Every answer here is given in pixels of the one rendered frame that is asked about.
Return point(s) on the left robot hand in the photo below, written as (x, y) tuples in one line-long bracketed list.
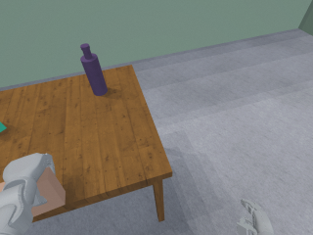
[(31, 166)]

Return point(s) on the left robot forearm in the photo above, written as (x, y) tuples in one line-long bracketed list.
[(16, 201)]

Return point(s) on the sponge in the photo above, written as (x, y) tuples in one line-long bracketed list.
[(51, 189)]

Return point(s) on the table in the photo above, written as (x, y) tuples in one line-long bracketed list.
[(102, 146)]

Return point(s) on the right robot hand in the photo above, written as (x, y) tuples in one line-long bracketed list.
[(260, 221)]

